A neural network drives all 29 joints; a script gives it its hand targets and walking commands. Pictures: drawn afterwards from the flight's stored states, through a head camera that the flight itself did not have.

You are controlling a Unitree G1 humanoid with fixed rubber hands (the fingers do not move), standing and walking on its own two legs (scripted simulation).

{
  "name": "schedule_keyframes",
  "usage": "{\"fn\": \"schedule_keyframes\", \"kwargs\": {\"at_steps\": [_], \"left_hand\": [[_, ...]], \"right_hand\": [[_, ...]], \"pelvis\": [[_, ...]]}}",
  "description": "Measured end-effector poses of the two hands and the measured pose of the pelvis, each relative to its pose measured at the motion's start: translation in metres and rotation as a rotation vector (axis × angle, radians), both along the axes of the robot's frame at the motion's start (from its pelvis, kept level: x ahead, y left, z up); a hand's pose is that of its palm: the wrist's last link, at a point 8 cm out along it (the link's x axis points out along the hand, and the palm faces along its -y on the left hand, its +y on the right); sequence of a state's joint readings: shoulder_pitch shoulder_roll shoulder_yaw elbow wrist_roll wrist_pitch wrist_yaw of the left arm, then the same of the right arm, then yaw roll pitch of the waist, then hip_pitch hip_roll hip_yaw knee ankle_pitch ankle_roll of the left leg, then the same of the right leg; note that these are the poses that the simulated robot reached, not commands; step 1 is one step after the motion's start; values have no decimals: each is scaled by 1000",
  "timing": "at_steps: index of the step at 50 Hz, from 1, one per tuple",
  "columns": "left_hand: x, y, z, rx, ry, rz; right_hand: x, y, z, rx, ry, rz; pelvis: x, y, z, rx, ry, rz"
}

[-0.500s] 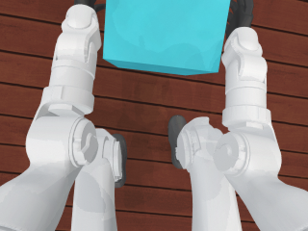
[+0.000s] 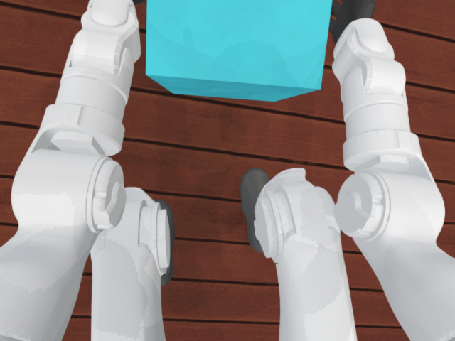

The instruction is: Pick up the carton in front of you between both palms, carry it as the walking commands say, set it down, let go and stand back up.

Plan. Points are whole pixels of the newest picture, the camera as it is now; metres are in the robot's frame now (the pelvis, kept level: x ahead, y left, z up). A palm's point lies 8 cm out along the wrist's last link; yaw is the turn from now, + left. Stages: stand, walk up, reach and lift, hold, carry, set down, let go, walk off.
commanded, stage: set down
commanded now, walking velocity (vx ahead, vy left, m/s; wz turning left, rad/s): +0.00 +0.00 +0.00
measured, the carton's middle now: (233, 26) +0.53 -0.08 -0.23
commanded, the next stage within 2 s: none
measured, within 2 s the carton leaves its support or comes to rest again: rests again in 0.66 s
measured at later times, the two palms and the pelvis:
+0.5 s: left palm (126, 5) +0.55 +0.07 -0.18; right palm (350, 28) +0.50 -0.24 -0.17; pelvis -0.01 +0.00 -0.01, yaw +0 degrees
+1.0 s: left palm (94, 16) +0.55 +0.12 -0.21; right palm (346, 46) +0.49 -0.25 -0.20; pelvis -0.01 +0.00 -0.01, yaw +0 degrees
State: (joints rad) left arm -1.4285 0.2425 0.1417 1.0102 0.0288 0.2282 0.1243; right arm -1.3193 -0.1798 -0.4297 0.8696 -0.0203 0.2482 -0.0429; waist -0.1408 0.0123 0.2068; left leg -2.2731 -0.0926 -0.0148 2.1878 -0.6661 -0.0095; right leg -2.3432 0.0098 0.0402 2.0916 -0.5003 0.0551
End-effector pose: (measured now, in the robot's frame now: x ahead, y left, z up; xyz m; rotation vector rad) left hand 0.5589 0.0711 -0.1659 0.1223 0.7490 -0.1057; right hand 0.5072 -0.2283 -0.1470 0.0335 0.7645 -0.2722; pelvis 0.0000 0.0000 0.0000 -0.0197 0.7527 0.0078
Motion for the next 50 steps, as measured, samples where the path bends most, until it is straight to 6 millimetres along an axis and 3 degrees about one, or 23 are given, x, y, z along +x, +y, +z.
{"fn": "schedule_keyframes", "kwargs": {"at_steps": [11,41,44,50], "left_hand": [[-6,0,-13,-8,17,-21],[-4,-7,-25,-74,-25,-95],[-7,3,-35,-22,-16,-86],[-7,46,-43,43,-12,-9]], "right_hand": [[-3,-2,-8,-14,22,24],[-5,-17,-28,-5,23,6],[-10,-18,-37,-17,34,-9],[-21,-25,-53,-36,51,-61]], "pelvis": [[-9,0,-5,-13,-37,10],[-8,-2,-7,-15,-94,1],[-10,-2,-7,-16,-109,1],[-11,-5,-9,-16,-133,5]]}}
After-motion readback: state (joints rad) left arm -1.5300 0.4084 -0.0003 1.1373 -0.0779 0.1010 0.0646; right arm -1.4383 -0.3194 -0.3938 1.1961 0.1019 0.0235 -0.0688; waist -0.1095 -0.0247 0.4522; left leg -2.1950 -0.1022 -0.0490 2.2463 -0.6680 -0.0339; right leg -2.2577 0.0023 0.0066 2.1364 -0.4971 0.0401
